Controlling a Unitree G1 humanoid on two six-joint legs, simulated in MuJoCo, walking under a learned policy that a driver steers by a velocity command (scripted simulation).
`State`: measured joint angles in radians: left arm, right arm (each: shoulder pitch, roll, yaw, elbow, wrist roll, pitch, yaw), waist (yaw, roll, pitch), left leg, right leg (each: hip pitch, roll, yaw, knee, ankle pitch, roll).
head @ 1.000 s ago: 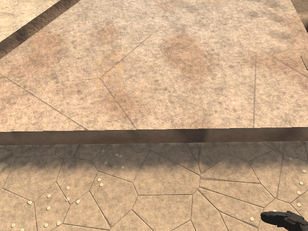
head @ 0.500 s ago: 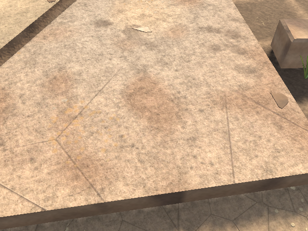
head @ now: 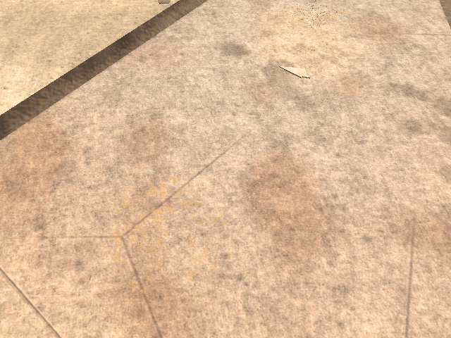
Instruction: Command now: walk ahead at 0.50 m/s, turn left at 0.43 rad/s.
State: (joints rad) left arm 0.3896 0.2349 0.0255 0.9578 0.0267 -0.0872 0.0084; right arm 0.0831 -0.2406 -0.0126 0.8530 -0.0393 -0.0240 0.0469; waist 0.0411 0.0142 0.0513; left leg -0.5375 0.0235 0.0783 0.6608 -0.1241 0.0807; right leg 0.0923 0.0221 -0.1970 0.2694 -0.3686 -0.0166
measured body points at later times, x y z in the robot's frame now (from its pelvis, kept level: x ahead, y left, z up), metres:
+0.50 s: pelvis +0.27 +0.03 +0.01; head +0.31 +0.06 +0.46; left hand +0.49 +0.25 -0.05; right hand +0.26 -0.23 -0.11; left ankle +0.13 +0.07 -0.73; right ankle +0.46 -0.03 -0.54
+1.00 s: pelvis +0.56 +0.10 +0.13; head +0.56 +0.11 +0.58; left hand +0.45 +0.28 -0.03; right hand +0.85 +0.04 +0.04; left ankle +0.61 +0.32 -0.54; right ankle +0.50 -0.02 -0.61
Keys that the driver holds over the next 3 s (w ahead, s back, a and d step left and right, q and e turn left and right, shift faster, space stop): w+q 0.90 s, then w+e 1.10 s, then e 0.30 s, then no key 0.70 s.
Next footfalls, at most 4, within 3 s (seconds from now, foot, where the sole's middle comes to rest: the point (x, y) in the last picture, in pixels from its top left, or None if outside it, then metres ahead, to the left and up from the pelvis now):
0.06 left None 0.17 0.07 -0.77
0.58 right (245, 296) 0.54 -0.01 -0.65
1.14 left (122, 239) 0.70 0.36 -0.65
1.64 right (178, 133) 1.13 0.24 -0.65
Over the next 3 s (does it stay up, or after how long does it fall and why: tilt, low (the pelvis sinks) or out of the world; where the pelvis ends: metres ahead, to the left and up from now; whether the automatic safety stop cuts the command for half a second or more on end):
stays up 1.25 0.32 0.12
